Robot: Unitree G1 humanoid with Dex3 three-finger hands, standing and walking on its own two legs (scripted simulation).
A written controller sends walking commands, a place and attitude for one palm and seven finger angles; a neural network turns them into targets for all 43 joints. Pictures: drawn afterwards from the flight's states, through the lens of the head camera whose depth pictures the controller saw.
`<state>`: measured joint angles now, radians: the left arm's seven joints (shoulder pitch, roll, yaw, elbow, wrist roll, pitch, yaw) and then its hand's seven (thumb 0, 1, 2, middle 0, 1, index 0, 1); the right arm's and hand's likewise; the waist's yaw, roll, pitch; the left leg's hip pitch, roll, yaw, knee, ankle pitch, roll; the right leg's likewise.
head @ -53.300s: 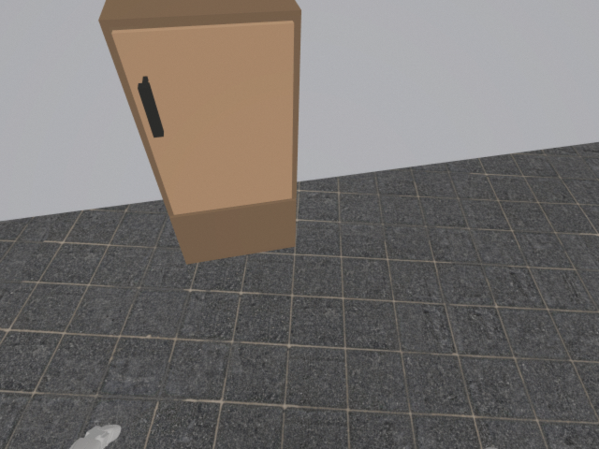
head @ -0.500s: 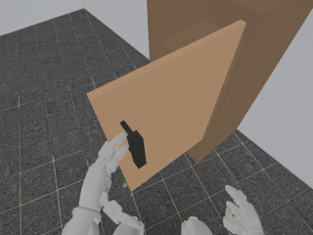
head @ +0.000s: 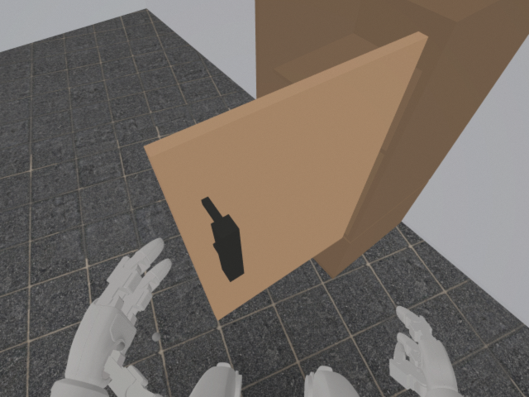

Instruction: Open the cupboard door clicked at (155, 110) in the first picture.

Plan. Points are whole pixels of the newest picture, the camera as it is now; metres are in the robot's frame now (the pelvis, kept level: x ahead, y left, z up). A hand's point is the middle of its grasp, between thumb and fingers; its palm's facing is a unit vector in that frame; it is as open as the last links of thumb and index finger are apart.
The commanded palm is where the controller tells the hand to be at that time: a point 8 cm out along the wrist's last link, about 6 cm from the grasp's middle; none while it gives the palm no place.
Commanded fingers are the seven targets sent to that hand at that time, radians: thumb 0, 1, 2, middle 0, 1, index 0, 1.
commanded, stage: draw the hand back to the body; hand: left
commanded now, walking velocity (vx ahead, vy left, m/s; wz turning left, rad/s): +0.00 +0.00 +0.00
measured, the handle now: (221, 240) +0.32 +0.09 +0.07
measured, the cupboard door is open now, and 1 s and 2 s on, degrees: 86 86 86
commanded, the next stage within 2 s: step back with the hand held close in 1.64 s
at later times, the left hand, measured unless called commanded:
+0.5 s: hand (102, 326) +0.19 +0.19 +0.12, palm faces -0.11 -0.99 -0.06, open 16.3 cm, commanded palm +0.16 +0.25 +0.14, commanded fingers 0.00 -0.40 0.34 -0.15 -0.30 -0.15 -0.30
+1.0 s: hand (1, 262) +0.22 +0.26 +0.20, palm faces +0.34 -0.85 -0.41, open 12.2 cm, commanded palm +0.17 +0.30 +0.23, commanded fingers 0.00 0.48 0.72 -0.19 -0.30 -0.19 -0.30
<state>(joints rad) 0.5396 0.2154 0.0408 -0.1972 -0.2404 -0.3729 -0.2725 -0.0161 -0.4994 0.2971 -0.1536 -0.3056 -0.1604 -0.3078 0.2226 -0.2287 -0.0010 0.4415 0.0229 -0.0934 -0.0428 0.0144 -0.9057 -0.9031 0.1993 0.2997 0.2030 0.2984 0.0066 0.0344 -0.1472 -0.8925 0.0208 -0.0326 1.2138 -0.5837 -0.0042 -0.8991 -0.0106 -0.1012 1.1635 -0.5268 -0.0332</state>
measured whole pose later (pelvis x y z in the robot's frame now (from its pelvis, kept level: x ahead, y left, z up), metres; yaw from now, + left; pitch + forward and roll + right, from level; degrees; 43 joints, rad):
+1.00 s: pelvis +0.03 +0.02 +0.08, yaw -1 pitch +0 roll -1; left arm 0.57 0.33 0.20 -0.44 -0.03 -0.01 0.16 -0.01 0.15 0.57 -0.18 -0.31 -0.18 -0.31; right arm 0.26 -0.22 0.06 0.56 0.02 -0.13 -0.10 0.02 -0.90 -0.90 0.20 0.30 0.21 0.30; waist 0.05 0.06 -0.04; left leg -0.27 0.00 0.01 0.65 -0.39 0.03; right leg -0.28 -0.01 -0.06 0.60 -0.33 0.01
